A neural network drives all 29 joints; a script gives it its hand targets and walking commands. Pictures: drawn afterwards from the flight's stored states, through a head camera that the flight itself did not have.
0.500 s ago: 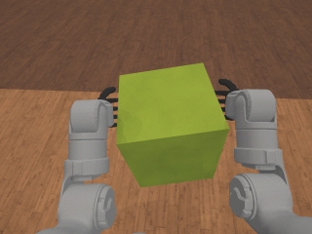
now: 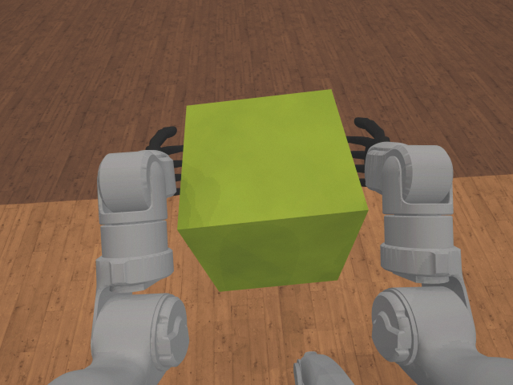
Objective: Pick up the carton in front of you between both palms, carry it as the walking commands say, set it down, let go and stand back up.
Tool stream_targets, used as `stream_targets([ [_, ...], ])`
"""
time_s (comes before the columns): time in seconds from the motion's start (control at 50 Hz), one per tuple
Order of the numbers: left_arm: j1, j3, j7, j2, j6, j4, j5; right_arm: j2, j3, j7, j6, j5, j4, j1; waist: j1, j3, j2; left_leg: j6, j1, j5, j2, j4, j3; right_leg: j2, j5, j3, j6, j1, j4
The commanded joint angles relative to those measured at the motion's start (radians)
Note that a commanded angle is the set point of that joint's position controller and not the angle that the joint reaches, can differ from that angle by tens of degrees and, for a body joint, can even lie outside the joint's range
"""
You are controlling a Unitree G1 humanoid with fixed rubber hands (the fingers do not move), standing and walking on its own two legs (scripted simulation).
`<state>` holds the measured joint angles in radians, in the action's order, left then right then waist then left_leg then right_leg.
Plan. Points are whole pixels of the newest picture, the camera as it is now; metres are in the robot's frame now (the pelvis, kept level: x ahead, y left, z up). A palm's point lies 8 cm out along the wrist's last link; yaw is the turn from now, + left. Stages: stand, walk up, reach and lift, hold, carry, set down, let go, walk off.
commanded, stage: carry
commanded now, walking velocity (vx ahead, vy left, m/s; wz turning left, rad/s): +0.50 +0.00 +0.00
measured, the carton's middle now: (269, 201) +0.39 -0.03 +0.07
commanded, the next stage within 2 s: none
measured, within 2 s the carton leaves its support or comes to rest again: neither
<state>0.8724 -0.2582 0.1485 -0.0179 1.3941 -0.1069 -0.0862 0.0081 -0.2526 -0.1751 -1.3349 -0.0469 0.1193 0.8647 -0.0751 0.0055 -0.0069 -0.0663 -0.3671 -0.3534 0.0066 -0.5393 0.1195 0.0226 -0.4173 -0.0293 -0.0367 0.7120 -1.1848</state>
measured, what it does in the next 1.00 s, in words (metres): climbs: right foot, then left foot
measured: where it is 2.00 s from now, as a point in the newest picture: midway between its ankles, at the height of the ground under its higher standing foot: (238, 169)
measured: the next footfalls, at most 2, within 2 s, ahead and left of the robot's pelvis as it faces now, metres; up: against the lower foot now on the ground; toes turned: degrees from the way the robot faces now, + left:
right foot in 0.18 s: +0.29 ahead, -0.12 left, +0.02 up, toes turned -5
left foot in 0.60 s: +0.53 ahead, +0.10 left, +0.05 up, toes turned +6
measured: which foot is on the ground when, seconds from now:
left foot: down 0.00-0.18, up 0.20-0.58, down 0.60-1.00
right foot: up 0.00-0.16, down 0.18-0.62, up 0.64-0.98, down 1.00-1.00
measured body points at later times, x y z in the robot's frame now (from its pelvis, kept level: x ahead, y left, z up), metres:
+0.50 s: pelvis +0.29 -0.03 +0.03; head +0.33 -0.03 +0.48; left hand +0.67 +0.15 +0.19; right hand +0.71 -0.14 +0.20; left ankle +0.40 +0.10 -0.65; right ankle +0.25 -0.11 -0.71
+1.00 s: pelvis +0.59 -0.01 +0.04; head +0.62 +0.00 +0.49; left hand +0.99 +0.14 +0.22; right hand +0.99 -0.16 +0.22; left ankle +0.49 +0.09 -0.69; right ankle +0.73 -0.10 -0.66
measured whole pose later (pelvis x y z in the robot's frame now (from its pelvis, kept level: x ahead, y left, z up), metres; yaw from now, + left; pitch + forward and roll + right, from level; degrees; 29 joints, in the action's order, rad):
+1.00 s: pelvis +0.59 -0.01 +0.04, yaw +1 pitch +5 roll -1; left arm 0.93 -0.28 0.18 -0.02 1.40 -0.17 -0.11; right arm -0.01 -0.28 -0.18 -1.33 -0.09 0.16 0.92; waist -0.04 -0.05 0.02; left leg -0.01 -0.18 -0.52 -0.04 -0.54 0.10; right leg 0.01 -0.27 -0.13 -0.06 0.62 -0.64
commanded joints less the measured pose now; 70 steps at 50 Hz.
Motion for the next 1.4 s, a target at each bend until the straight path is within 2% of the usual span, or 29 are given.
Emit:
stream_targets([
  [0.0,0.779,0.512,-0.174,1.022,-0.055,0.142,0.403,-1.124,0.557,0.280,-0.008,0.518,-0.142,0.832,0.014,-0.538,0.111,-0.183,0.485,0.297,-0.267,0.151,-0.317,0.031,0.034,-0.004,0.011,0.095,0.163],
  [0.1,0.739,0.525,-0.201,1.027,-0.043,0.032,0.396,-1.105,0.543,0.291,-0.018,0.458,-0.003,0.742,0.014,-0.474,0.158,-0.111,0.423,0.506,-0.222,0.118,-0.159,-0.045,0.137,-0.143,-0.004,-0.114,0.497],
  [0.14,0.730,0.519,-0.219,1.051,-0.050,-0.019,0.408,-1.110,0.529,0.297,-0.013,0.442,0.044,0.727,0.077,-0.507,0.139,-0.050,0.324,0.706,-0.183,-0.066,-0.055,-0.112,0.203,-0.219,-0.031,-0.416,0.650],
  [0.16,0.715,0.510,-0.227,1.058,-0.056,-0.045,0.414,-1.113,0.524,0.301,-0.011,0.436,0.068,0.721,0.128,-0.584,0.094,-0.001,0.193,0.675,-0.154,-0.225,-0.012,-0.069,0.190,-0.143,-0.067,-0.687,0.651],
  [0.18,0.695,0.501,-0.234,1.050,-0.064,-0.064,0.414,-1.113,0.514,0.305,-0.010,0.432,0.083,0.732,0.168,-0.663,-0.075,0.045,-0.052,0.361,-0.079,-0.465,0.004,0.177,0.014,0.285,-0.149,-0.899,0.726],
  [0.2,0.738,0.494,-0.236,1.050,-0.077,-0.046,0.418,-1.140,0.502,0.310,-0.007,0.428,0.085,0.761,0.165,-0.627,-0.307,0.064,-0.361,-0.169,0.069,-0.665,-0.053,0.316,0.188,0.659,-0.268,-1.043,0.810],
  [0.26,0.877,0.534,-0.251,1.122,-0.084,0.091,0.509,-1.140,0.477,0.287,0.004,0.417,0.047,0.774,0.166,-0.550,-0.033,0.015,-0.500,-0.113,-0.027,-0.852,-0.156,0.278,0.422,0.459,-0.236,-0.950,0.720],
  [0.3,0.967,0.561,-0.254,1.153,-0.084,0.176,0.561,-1.124,0.466,0.263,0.001,0.400,0.010,0.770,0.140,-0.546,-0.061,0.014,-0.462,-0.064,-0.053,-0.775,-0.154,0.245,0.344,0.359,-0.190,-0.876,0.757],
  [0.36,0.998,0.561,-0.253,1.141,-0.070,0.227,0.587,-1.083,0.455,0.234,-0.008,0.375,-0.025,0.763,0.137,-0.544,-0.094,0.023,-0.467,-0.053,-0.056,-0.688,-0.114,0.240,0.326,0.299,-0.203,-0.849,0.786],
  [0.5,0.881,0.521,-0.259,1.113,-0.043,0.037,0.516,-1.069,0.452,0.240,-0.028,0.325,0.118,0.675,0.153,-0.463,-0.136,0.031,-0.278,0.083,-0.014,-0.192,0.022,0.186,0.542,0.094,-0.146,-0.775,0.778],
  [0.56,0.859,0.494,-0.268,1.122,-0.052,-0.029,0.491,-1.096,0.438,0.260,-0.013,0.338,0.179,0.672,0.061,-0.530,-0.114,-0.011,0.142,0.141,0.087,0.002,0.135,0.135,0.802,-0.057,-0.065,-0.648,0.521],
  [0.58,0.858,0.483,-0.271,1.118,-0.056,-0.044,0.481,-1.100,0.427,0.267,-0.005,0.347,0.193,0.653,0.002,-0.610,-0.044,-0.041,0.416,0.090,-0.022,0.003,-0.014,0.121,0.629,-0.078,-0.015,-0.475,0.336],
  [0.6,0.855,0.470,-0.275,1.139,-0.054,-0.066,0.476,-1.076,0.414,0.268,0.007,0.338,0.195,0.656,-0.015,-0.688,0.221,-0.177,0.619,-0.009,-0.303,0.092,-0.571,-0.004,0.312,-0.074,0.044,-0.188,0.063],
  [0.62,0.889,0.478,-0.275,1.142,-0.061,-0.057,0.473,-1.098,0.419,0.272,0.013,0.346,0.177,0.678,-0.030,-0.632,0.316,-0.250,0.695,0.183,-0.348,0.178,-0.795,-0.110,-0.093,0.007,0.035,0.046,-0.121],
  [0.68,0.884,0.456,-0.250,1.129,-0.071,-0.003,0.457,-1.171,0.486,0.287,0.017,0.451,0.004,0.830,0.000,-0.545,0.042,-0.196,0.562,0.380,-0.306,0.072,-0.529,0.008,-0.039,0.070,-0.010,0.147,-0.211],
  [0.72,0.873,0.454,-0.224,1.111,-0.073,0.045,0.447,-1.201,0.527,0.291,0.016,0.504,-0.068,0.899,0.028,-0.554,0.079,-0.151,0.497,0.297,-0.272,0.106,-0.443,0.022,0.010,0.055,-0.007,0.098,-0.125],
  [0.84,0.847,0.488,-0.177,1.042,-0.056,0.122,0.411,-1.149,0.530,0.286,-0.015,0.507,-0.094,0.834,0.013,-0.532,0.125,-0.173,0.478,0.301,-0.258,0.149,-0.298,0.034,0.061,-0.009,0.013,0.089,0.189],
  [0.92,0.804,0.506,-0.195,1.041,-0.041,0.037,0.405,-1.125,0.528,0.288,-0.025,0.458,0.005,0.764,0.012,-0.487,0.163,-0.118,0.440,0.486,-0.224,0.121,-0.170,-0.031,0.139,-0.124,-0.001,-0.080,0.466],
  [0.96,0.778,0.500,-0.214,1.057,-0.041,-0.029,0.412,-1.123,0.515,0.292,-0.021,0.439,0.052,0.747,0.063,-0.501,0.157,-0.064,0.370,0.688,-0.194,-0.023,-0.078,-0.108,0.190,-0.217,-0.023,-0.327,0.617],
  [0.98,0.762,0.490,-0.225,1.064,-0.045,-0.064,0.416,-1.127,0.509,0.295,-0.019,0.429,0.078,0.728,0.107,-0.564,0.122,-0.016,0.272,0.748,-0.164,-0.173,-0.026,-0.105,0.213,-0.199,-0.051,-0.579,0.652],
  [1.0,0.721,0.476,-0.237,1.074,-0.050,-0.102,0.420,-1.112,0.498,0.300,-0.015,0.425,0.090,0.743,0.174,-0.649,0.035,0.028,0.093,0.468,-0.141,-0.377,-0.013,0.075,0.075,0.055,-0.092,-0.830,0.678],
  [1.02,0.730,0.460,-0.243,1.056,-0.063,-0.120,0.409,-1.141,0.483,0.307,-0.013,0.413,0.110,0.751,0.158,-0.685,-0.271,0.069,-0.245,0.044,0.019,-0.624,-0.028,0.312,0.114,0.586,-0.232,-1.021,0.773],
  [1.04,0.743,0.454,-0.250,1.086,-0.067,-0.115,0.422,-1.147,0.472,0.308,-0.007,0.408,0.104,0.785,0.168,-0.611,-0.272,0.053,-0.434,-0.173,0.053,-0.797,-0.121,0.327,0.265,0.689,-0.279,-1.049,0.810],
  [1.08,0.830,0.482,-0.266,1.147,-0.076,-0.029,0.480,-1.141,0.464,0.287,0.005,0.395,0.062,0.792,0.174,-0.563,-0.056,0.024,-0.502,-0.120,-0.012,-0.892,-0.152,0.293,0.512,0.483,-0.253,-0.990,0.710],
  [1.1,0.882,0.503,-0.271,1.168,-0.082,0.020,0.510,-1.139,0.462,0.275,0.010,0.390,0.041,0.793,0.162,-0.542,-0.024,0.019,-0.492,-0.086,-0.035,-0.838,-0.156,0.268,0.480,0.414,-0.216,-0.932,0.721],
  [1.14,0.946,0.528,-0.273,1.197,-0.084,0.083,0.551,-1.126,0.459,0.251,0.014,0.374,0.000,0.791,0.138,-0.548,-0.072,0.017,-0.455,-0.056,-0.049,-0.765,-0.145,0.242,0.377,0.342,-0.182,-0.878,0.757],
  [1.26,0.935,0.540,-0.262,1.146,-0.062,0.142,0.567,-1.059,0.483,0.208,0.000,0.337,-0.057,0.761,0.145,-0.512,-0.112,0.041,-0.429,0.010,-0.072,-0.451,-0.084,0.223,0.373,0.198,-0.196,-0.824,0.803],
  [1.34,0.857,0.531,-0.258,1.109,-0.045,0.046,0.520,-1.045,0.493,0.221,-0.018,0.331,0.024,0.710,0.149,-0.467,-0.140,0.025,-0.244,0.097,-0.005,-0.165,0.034,0.183,0.560,0.075,-0.137,-0.771,0.773],
  [1.38,0.832,0.517,-0.260,1.105,-0.043,-0.008,0.499,-1.058,0.486,0.237,-0.019,0.338,0.080,0.699,0.095,-0.497,-0.139,-0.002,-0.017,0.133,0.071,-0.029,0.113,0.158,0.763,-0.013,-0.087,-0.720,0.624],
])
